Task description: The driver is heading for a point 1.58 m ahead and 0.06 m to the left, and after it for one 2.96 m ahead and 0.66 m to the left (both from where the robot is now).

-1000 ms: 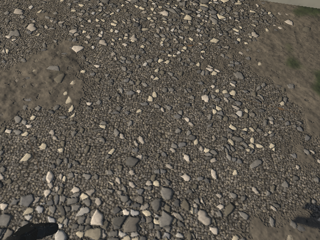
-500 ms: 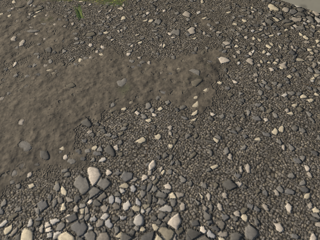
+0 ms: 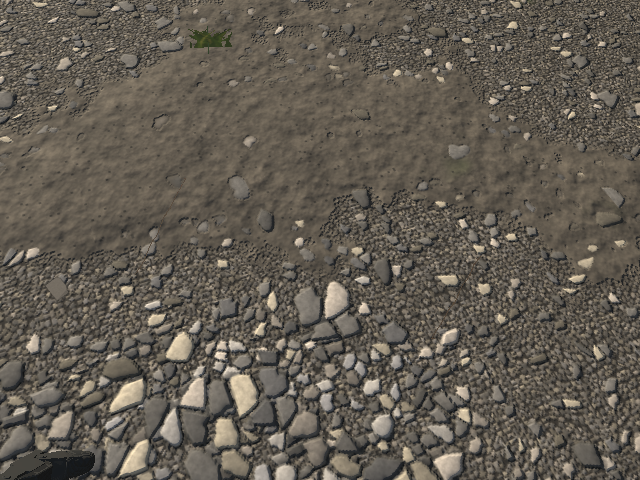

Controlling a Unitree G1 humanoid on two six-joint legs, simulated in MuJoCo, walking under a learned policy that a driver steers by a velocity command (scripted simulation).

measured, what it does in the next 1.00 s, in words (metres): steps on the spot: right foot, then left foot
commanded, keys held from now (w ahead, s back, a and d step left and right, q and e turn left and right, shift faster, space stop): q+shift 0.22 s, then shift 0.22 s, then e+shift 0.56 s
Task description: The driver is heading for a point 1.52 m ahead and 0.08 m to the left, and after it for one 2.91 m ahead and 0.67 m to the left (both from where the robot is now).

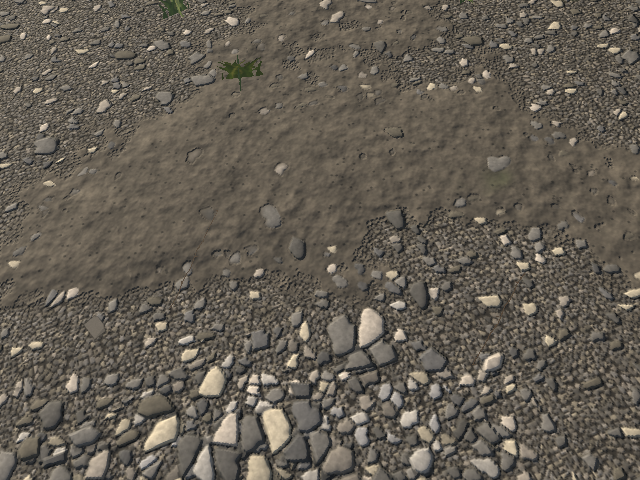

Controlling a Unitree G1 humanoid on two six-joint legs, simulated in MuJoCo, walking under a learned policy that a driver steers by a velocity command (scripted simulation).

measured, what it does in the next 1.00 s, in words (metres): walks ahead: left foot, then right foot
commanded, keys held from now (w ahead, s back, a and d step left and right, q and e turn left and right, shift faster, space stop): e+shift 0.12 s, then shift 0.14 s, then w+shift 0.14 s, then w+q+shift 0.60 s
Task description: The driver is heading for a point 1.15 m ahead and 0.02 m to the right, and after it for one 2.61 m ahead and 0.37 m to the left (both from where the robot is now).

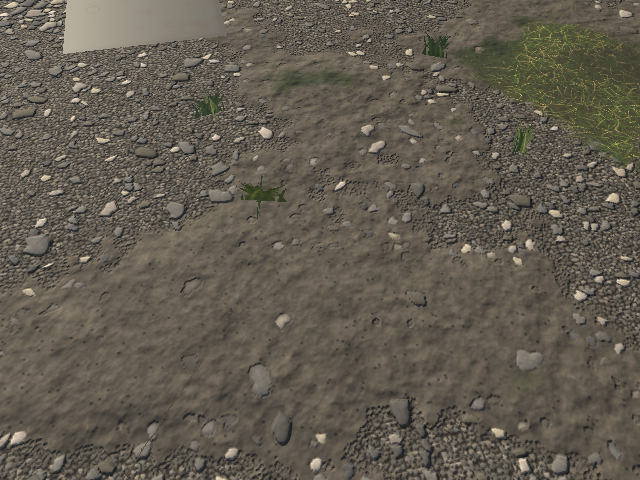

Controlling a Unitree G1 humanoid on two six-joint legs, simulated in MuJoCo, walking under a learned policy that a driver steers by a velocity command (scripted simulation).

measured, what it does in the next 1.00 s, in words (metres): walks ahead: left foot, then right foot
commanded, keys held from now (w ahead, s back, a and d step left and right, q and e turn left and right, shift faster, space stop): w+q+shift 0.16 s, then w+shift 0.12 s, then w+e+shift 0.72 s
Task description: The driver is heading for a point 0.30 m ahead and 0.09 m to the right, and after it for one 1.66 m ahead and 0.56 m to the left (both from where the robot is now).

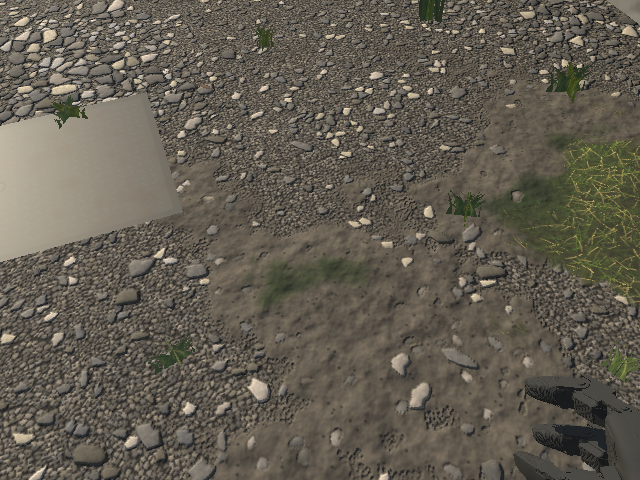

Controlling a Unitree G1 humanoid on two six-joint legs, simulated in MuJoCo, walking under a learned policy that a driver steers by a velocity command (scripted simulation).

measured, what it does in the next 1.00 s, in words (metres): walks ahead, turning left: left foot, then right foot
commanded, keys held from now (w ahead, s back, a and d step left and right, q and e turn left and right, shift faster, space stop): w+e+shift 0.10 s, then q+shift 0.90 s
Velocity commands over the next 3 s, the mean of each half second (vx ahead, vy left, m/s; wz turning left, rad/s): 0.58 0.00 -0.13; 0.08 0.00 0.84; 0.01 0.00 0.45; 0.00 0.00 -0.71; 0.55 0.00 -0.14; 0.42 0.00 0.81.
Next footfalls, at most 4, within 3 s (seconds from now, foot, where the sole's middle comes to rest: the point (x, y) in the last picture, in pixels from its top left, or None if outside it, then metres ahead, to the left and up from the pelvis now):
0.16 left None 0.38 0.17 -0.78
0.54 right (396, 463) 0.53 -0.06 -0.78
0.94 left None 0.45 0.21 -0.78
1.38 right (360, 435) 0.58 0.02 -0.78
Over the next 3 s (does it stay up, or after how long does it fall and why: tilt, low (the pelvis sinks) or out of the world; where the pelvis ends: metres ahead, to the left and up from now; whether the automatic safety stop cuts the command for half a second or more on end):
stays up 0.90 0.06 0.00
